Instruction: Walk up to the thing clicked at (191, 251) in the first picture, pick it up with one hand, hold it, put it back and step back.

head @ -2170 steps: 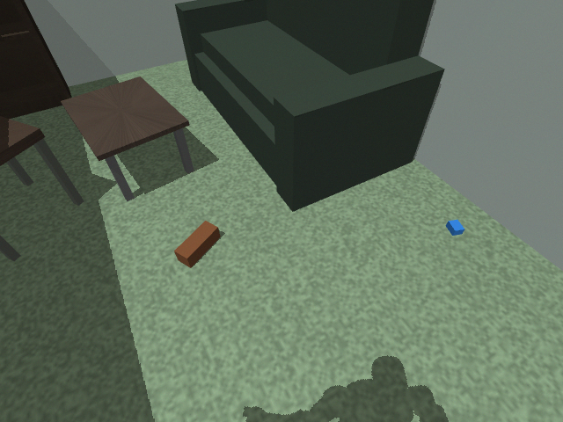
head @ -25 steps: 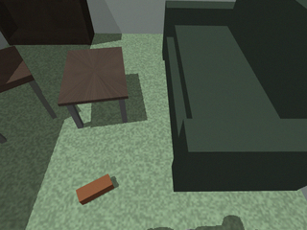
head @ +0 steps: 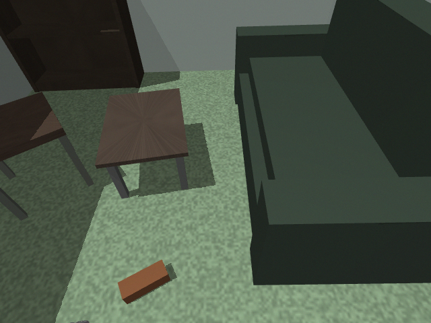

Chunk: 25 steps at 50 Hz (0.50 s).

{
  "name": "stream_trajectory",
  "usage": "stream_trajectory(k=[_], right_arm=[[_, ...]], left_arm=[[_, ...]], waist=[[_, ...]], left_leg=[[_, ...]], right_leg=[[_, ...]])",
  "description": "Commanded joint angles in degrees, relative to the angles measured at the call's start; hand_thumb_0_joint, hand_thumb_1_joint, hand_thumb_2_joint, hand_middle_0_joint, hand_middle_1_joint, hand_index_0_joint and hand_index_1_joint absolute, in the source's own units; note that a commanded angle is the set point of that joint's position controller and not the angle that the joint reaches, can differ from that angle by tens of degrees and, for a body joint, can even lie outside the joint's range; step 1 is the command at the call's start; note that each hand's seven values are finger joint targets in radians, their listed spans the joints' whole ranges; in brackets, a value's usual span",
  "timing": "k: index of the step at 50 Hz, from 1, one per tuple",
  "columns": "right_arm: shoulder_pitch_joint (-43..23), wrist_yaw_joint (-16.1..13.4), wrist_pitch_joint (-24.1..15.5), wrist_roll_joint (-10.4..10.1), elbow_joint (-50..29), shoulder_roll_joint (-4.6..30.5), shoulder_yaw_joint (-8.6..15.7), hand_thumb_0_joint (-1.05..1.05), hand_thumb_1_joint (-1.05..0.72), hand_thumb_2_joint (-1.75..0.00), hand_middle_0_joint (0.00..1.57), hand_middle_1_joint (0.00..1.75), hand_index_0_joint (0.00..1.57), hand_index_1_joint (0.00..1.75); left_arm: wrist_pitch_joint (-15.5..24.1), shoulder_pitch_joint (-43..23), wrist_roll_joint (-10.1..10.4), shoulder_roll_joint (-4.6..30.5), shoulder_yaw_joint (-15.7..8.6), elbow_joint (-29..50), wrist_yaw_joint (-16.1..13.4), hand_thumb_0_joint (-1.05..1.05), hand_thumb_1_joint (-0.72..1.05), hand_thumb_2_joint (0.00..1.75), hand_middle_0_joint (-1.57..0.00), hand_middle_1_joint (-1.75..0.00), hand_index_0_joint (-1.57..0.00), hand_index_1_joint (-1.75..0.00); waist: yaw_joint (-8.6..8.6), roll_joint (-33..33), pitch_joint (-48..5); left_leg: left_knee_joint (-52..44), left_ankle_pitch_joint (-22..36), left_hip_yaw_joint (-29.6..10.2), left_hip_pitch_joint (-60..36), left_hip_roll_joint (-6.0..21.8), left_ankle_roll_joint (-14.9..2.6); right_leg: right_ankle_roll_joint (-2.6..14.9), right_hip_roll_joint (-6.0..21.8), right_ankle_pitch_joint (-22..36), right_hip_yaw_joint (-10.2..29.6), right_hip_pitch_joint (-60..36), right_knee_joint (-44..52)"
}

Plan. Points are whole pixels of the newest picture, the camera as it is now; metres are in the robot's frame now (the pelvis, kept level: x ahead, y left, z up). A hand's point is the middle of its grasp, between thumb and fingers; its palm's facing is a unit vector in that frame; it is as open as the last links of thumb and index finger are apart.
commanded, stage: stand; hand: left
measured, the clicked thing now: (144, 281) +0.45 +0.36 -0.72
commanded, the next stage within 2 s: none
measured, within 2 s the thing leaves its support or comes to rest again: neither
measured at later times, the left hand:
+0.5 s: hand out of the picture +0.07 +0.24 -0.13, palm faces +0.00 -0.93 -0.36, open 7.4 cm
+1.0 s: hand out of the picture +0.10 +0.24 -0.14, palm faces -0.01 -0.94 -0.34, open 7.4 cm
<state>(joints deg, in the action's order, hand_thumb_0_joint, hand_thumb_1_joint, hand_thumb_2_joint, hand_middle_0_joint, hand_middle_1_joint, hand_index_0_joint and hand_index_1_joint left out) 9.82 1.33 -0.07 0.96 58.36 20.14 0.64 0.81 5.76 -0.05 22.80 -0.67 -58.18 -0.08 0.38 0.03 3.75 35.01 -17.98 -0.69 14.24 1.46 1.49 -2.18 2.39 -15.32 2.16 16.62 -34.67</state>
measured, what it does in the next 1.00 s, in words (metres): stands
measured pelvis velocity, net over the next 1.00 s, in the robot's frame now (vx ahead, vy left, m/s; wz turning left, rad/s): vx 0.02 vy -0.02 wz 0.01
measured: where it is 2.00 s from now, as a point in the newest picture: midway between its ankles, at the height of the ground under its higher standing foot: outside the picture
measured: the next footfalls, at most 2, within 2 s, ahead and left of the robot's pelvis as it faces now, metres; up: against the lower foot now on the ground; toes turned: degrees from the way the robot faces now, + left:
none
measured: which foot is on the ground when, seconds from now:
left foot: down 0.00-1.00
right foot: down 0.00-1.00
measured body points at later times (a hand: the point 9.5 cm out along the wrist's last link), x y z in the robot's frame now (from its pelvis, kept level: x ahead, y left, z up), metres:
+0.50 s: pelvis +0.01 -0.02 +0.02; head +0.01 -0.02 +0.47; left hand +0.07 +0.29 -0.11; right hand +0.11 -0.32 -0.11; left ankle +0.01 +0.14 -0.73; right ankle +0.04 -0.15 -0.73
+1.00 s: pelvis +0.02 -0.02 +0.02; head +0.03 -0.02 +0.47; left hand +0.10 +0.29 -0.11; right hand +0.09 -0.32 -0.11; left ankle +0.01 +0.14 -0.73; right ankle +0.04 -0.15 -0.73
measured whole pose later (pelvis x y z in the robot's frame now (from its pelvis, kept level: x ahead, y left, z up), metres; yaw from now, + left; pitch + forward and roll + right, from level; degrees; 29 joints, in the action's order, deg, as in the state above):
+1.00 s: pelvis +0.02 -0.02 +0.02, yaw +1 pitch -2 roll +0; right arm 6.6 0.8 -0.6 0.8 65.8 20.4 0.2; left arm 0.8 4.6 -0.2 20.5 -0.2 -65.3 0.6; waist 0.3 -0.1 2.8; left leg 19.6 -11.0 -1.7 7.1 2.7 3.1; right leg -1.3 1.5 -9.4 0.5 9.7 -20.6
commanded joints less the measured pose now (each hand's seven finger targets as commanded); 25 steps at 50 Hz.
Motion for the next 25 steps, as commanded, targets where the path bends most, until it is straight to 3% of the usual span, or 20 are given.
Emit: stream_trajectory(k=[1,3,6,12,15,19,25], right_arm=[[-4.9,-0.9,-1.8,-0.5,-2.6,13.1,2.9,0.00,-0.90,-0.90,0.20,0.30,0.20,0.30],[-4.9,-0.9,-2.1,-0.5,-1.4,13.0,2.8,0.00,-0.90,-0.90,0.20,0.30,0.20,0.30],[-4.8,-1.0,-2.5,-0.5,-0.2,12.8,2.6,0.00,-0.90,-0.90,0.20,0.30,0.20,0.30],[-6.3,-1.1,-2.0,-0.7,1.4,13.0,2.6,0.00,-0.90,-0.90,0.20,0.30,0.20,0.30],[-6.2,-1.2,-2.0,-0.8,1.9,12.6,2.4,0.00,-0.90,-0.90,0.20,0.30,0.20,0.30],[-6.8,-1.1,-1.7,-0.8,2.6,12.2,2.2,0.00,-0.90,-0.90,0.20,0.30,0.20,0.30],[-7.1,-1.1,-1.4,-0.6,3.1,12.5,2.2,0.00,-0.90,-0.90,0.20,0.30,0.20,0.30]], left_arm=[[1.3,-3.2,-0.3,11.4,-2.2,1.6,0.4,0.00,0.90,0.90,-0.20,-0.30,-0.20,-0.30],[1.6,-3.7,-0.3,11.4,-2.1,0.9,0.4,0.00,0.90,0.90,-0.20,-0.30,-0.20,-0.30],[2.0,-2.9,0.0,10.9,-1.9,-0.5,0.3,0.00,0.90,0.90,-0.20,-0.30,-0.20,-0.30],[1.8,-2.8,0.0,10.8,-1.6,-2.6,0.2,0.00,0.90,0.90,-0.20,-0.30,-0.20,-0.30],[2.0,-2.8,-0.2,10.7,-1.5,-3.2,0.1,0.00,0.90,0.90,-0.20,-0.30,-0.20,-0.30],[1.7,-3.0,-0.3,11.0,-1.6,-4.0,0.1,0.00,0.90,0.90,-0.20,-0.30,-0.20,-0.30],[1.6,-3.1,-0.4,10.8,-1.8,-4.4,0.1,0.00,0.90,0.90,-0.20,-0.30,-0.20,-0.30]], waist=[[-0.53,0.7,-1.3],[-0.12,0.8,-2.0],[-0.08,1.5,-5.0],[-0.08,2.7,-4.9],[0.38,1.4,-6.2],[0.23,0.2,-4.1],[0.14,-1.3,-4.3]], left_leg=[[-15.3,-7.0,-8.0,4.0,5.0,-3.43],[-16.0,-3.1,-7.6,1.1,5.3,-3.21],[-15.3,8.3,-6.1,-3.5,5.4,-2.92],[-17.0,7.4,-5.3,-5.3,5.6,-2.35],[-16.1,12.2,-4.3,-6.3,5.5,-2.17],[-17.4,6.8,-4.3,-6.3,5.3,-1.88],[-17.5,7.5,-4.2,-6.5,5.5,-1.95]], right_leg=[[4.21,3.5,-2.3,5.7,-4.8,11.2],[4.04,3.8,0.7,5.5,-5.1,12.4],[3.76,4.1,10.1,4.4,-7.3,12.5],[3.41,4.2,8.5,4.1,-7.3,15.1],[3.17,4.7,14.2,3.9,-9.0,15.2],[3.05,4.6,7.3,4.3,-6.6,17.4],[2.99,4.7,6.9,4.2,-6.9,18.2]])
